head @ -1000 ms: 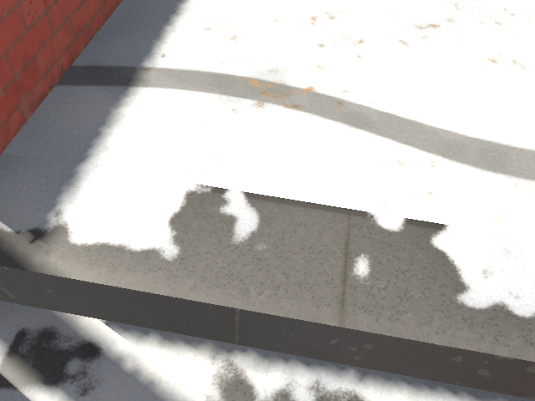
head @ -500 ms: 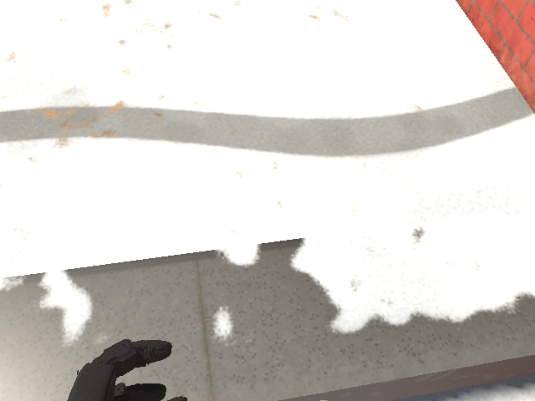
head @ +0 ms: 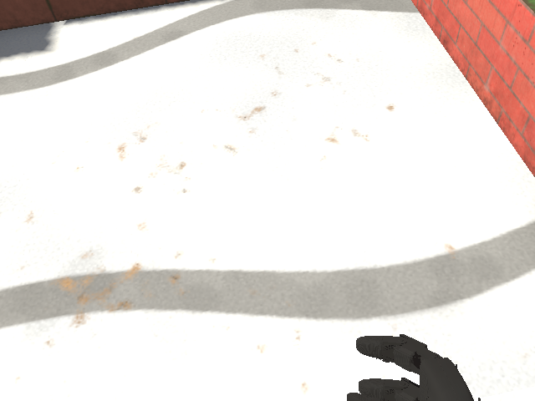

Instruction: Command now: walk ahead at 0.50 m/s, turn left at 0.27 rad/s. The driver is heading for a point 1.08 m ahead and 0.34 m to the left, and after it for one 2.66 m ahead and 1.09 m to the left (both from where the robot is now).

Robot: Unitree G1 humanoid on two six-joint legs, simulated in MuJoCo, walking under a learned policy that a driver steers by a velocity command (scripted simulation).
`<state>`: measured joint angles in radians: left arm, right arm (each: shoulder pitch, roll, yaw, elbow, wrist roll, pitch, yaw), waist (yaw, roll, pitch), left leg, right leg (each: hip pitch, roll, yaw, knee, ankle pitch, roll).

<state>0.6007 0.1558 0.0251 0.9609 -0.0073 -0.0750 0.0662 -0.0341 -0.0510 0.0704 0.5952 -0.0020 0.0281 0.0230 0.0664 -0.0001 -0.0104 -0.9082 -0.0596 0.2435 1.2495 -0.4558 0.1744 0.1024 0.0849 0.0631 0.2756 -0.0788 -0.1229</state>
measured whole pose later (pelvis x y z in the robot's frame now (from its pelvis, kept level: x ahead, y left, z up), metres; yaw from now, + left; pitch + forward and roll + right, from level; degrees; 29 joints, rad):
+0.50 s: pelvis +0.36 -0.01 +0.12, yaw +17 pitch +4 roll -1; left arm 0.08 0.20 0.00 0.61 0.06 -0.10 0.01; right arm 0.42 -0.28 -0.08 0.80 0.01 -0.06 -0.01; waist -0.08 0.01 -0.01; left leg -0.25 -0.11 -0.10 1.05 -0.46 0.08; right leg -0.47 0.03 -0.04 0.57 -0.15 -0.05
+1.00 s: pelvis +0.61 +0.13 +0.11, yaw +35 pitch +2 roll +0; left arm 0.38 0.26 0.04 0.82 0.03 -0.06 0.01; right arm 0.14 -0.26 -0.06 0.62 -0.03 -0.02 0.03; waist 0.03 0.00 0.03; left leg -0.49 -0.08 0.07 0.66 -0.21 0.13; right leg -0.22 -0.07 -0.09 1.16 -0.43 0.01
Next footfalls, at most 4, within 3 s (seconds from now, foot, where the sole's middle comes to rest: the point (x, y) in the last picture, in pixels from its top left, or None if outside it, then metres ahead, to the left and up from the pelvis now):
0.44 right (349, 368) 0.50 -0.08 -0.64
0.92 left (216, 292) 0.68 0.24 -0.64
1.46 right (217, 186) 1.02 0.28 -0.64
1.98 left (149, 170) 1.08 0.50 -0.64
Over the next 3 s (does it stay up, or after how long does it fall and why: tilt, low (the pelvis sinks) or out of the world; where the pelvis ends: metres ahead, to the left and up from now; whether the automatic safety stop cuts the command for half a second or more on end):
stays up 1.04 0.41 0.15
